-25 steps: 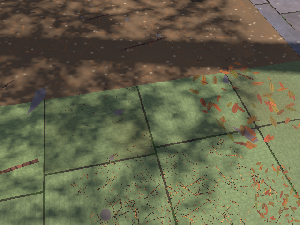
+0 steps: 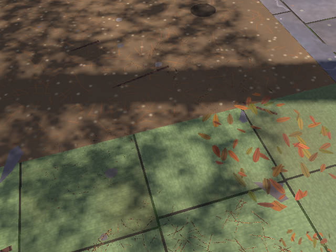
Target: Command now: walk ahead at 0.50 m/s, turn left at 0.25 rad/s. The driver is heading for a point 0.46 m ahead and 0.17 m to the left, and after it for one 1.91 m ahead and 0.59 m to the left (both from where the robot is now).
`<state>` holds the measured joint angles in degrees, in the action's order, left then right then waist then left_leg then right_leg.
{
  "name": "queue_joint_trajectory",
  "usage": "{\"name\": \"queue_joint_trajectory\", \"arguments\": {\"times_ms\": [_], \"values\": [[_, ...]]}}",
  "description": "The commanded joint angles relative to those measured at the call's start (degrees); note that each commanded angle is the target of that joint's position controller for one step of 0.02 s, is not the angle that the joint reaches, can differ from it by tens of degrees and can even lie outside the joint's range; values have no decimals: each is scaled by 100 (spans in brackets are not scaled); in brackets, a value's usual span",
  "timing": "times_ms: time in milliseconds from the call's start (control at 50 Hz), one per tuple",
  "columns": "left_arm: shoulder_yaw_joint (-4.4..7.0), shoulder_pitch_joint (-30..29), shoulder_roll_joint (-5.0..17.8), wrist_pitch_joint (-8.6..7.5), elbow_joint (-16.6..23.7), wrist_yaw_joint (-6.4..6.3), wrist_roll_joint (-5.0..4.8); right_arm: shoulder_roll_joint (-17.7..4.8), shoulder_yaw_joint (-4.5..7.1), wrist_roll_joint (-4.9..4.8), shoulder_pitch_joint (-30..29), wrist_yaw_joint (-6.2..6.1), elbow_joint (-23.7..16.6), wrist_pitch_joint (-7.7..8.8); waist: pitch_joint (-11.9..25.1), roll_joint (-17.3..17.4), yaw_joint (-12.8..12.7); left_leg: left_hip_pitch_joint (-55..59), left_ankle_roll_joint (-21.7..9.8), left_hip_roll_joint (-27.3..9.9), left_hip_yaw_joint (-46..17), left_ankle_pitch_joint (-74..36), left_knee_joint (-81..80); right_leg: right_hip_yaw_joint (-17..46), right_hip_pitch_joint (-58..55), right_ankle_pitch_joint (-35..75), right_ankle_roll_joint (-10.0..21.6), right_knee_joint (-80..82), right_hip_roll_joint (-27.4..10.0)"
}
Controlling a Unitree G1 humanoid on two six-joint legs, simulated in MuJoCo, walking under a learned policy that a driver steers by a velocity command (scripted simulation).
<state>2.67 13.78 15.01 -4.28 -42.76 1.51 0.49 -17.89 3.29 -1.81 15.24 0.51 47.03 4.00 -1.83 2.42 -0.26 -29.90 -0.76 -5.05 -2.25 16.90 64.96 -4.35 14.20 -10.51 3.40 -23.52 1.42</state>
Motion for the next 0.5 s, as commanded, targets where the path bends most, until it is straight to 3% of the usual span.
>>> {"name": "queue_joint_trajectory", "arguments": {"times_ms": [20,80,140,240,300,340,360,380,400,420,440,460,480,500], "values": [[207,-83,657,-231,192,-30,45,-285,100,-3,186,-29,-269,-100,162,-677,78,-782,77,-291,-431,-672,-68,1075,-617,1010,824,1560,-1530],[235,27,713,-252,22,-102,65,-226,93,36,-177,-22,-399,-104,-24,-539,16,-1101,146,-169,-532,-1502,-911,467,-783,1507,747,1661,-1456],[249,58,822,-233,-62,-165,32,-114,30,65,-700,86,-561,-64,-189,-493,-160,-872,97,-77,-139,-2297,-2013,-82,-830,1553,582,1792,-1344],[313,592,999,-42,-364,-224,-70,-15,-53,60,-1543,287,-1022,-46,-459,-357,-467,-1252,-149,29,278,-2009,-2894,-427,-1904,2224,510,1470,-1667],[363,520,1189,125,-351,-294,-98,-182,26,46,-1454,387,-1203,-64,-143,-605,-228,-731,-426,418,734,-1188,-2987,-655,-2339,4528,355,619,-1733],[396,420,1333,228,-294,-363,-100,-521,212,32,-568,358,-1079,-114,460,-802,316,492,-700,836,951,-699,-2945,-748,-2247,5937,225,-781,-1661],[377,295,1325,235,-244,-392,-126,-837,392,29,349,273,-877,-130,913,-644,845,1946,-939,965,778,-1028,-3389,-845,-1539,5419,39,-2063,-1443],[236,531,920,153,-120,-380,42,-1330,526,25,962,128,-756,-208,1459,345,875,3715,-1308,-106,-883,-1305,-3358,-801,67,2096,-192,-3894,-1032],[40,882,357,-55,149,-255,37,-1573,528,21,650,133,-950,-151,2163,1290,307,5360,-2561,-1373,-4299,-237,-4245,200,2362,-2281,-507,-5813,288],[158,196,944,-285,237,-141,-159,-1097,401,57,742,151,-977,-113,2192,425,754,5329,-2307,-1349,-4272,99,-4741,1162,2985,-2089,-359,-5973,-47],[166,-234,1008,-387,421,-98,-318,-880,343,85,553,143,-965,-60,1370,145,685,4616,-2046,-1155,-3399,-167,-4809,1082,3172,-1604,-235,-5622,-287],[144,-292,892,-422,409,-135,-233,-771,306,77,200,152,-989,-20,771,-430,360,3663,-1847,-882,-2743,-848,-4856,1021,2971,-1226,-238,-5026,-536],[190,-260,945,-386,356,-174,-80,-575,253,91,-105,132,-1057,-2,559,-419,166,3044,-1744,-671,-2272,-1441,-4913,1002,2624,-1012,-300,-4534,-707],[212,-138,948,-314,342,-169,-28,-525,222,158,-252,105,-1148,-1,457,-238,5,2577,-1734,-535,-2060,-1828,-5035,1010,2275,-871,-367,-4375,-780]]}}
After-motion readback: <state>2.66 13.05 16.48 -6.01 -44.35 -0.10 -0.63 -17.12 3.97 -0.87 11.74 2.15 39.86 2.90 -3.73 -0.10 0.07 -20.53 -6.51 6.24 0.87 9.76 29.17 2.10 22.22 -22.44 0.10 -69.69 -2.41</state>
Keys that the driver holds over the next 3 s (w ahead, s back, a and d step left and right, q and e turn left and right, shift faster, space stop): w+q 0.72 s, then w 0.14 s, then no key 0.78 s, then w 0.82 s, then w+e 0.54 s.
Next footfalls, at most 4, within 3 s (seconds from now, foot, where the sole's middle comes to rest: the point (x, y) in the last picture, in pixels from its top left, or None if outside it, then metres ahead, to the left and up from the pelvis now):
0.36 left None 0.36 0.15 -0.78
0.84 right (172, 200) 0.70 0.05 -0.78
1.24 left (112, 206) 0.67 0.31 -0.78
2.20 left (88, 172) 0.84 0.44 -0.78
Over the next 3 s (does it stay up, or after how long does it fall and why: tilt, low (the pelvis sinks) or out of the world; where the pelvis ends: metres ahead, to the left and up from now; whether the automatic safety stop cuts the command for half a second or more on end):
stays up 1.16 0.42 0.00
